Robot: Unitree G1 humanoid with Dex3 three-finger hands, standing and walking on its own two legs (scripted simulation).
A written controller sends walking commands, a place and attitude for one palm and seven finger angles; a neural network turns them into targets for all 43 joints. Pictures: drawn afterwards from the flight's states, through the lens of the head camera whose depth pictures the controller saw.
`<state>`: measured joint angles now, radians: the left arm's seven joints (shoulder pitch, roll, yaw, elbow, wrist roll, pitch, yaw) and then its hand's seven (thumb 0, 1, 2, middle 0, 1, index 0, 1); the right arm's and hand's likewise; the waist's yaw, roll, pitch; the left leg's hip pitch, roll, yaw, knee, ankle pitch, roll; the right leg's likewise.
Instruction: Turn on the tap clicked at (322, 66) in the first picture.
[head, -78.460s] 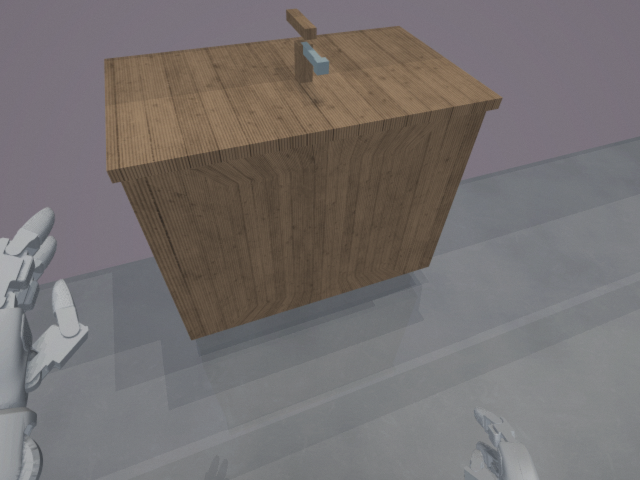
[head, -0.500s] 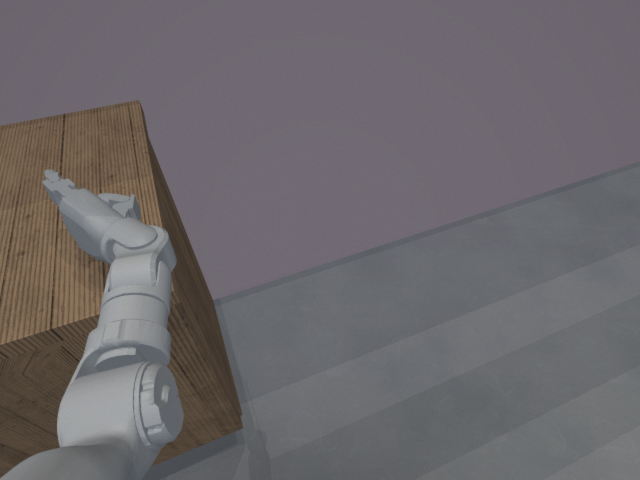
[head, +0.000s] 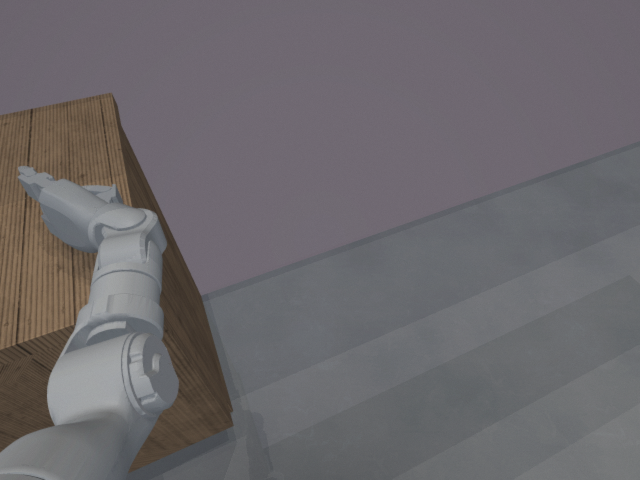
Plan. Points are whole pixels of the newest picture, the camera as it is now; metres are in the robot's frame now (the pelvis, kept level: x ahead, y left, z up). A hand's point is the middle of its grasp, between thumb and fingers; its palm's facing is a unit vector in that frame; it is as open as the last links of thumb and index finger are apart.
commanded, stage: push the lever round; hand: left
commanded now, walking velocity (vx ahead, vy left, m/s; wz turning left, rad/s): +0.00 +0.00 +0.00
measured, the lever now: out of the picture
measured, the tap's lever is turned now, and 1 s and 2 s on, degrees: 84 84 84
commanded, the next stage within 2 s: lift the hand up off the lever in 0.36 s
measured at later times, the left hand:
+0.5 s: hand (116, 182) +0.48 +0.25 +0.12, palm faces +0.83 -0.52 -0.17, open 7.8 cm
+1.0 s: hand (104, 179) +0.46 +0.25 +0.15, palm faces +0.83 -0.55 -0.13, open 7.8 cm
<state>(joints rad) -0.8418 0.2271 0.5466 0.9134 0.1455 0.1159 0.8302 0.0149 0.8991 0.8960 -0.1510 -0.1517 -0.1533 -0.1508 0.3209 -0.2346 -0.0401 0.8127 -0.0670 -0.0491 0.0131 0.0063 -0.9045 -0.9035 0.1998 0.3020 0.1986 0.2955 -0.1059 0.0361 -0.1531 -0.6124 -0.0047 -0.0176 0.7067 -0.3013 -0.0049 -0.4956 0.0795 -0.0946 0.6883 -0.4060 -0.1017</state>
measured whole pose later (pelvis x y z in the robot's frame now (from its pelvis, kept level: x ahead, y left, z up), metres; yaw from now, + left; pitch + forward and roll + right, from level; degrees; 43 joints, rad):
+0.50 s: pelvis +0.01 +0.00 +0.00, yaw +0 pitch +13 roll +0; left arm -0.87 0.25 0.56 0.93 0.15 0.11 0.81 0.01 0.90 0.90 -0.15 -0.15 -0.15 -0.15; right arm 0.34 -0.24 -0.04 0.80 -0.07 -0.04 0.02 0.01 -0.90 -0.90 0.20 0.30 0.20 0.30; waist -0.11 0.04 -0.15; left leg -0.61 -0.01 -0.02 0.70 -0.31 -0.01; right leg -0.50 0.08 -0.09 0.68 -0.42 -0.10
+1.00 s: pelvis +0.00 +0.01 +0.01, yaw +0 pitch +10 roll +0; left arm -0.83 0.20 0.50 0.85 0.11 0.16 0.80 0.01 0.90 0.90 -0.15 -0.15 -0.15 -0.15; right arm 0.32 -0.24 -0.04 0.82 -0.05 -0.05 0.01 0.01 -0.90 -0.90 0.20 0.30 0.20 0.30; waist -0.09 0.04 -0.14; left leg -0.54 -0.01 -0.02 0.66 -0.29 0.00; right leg -0.41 0.07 -0.09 0.63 -0.39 -0.09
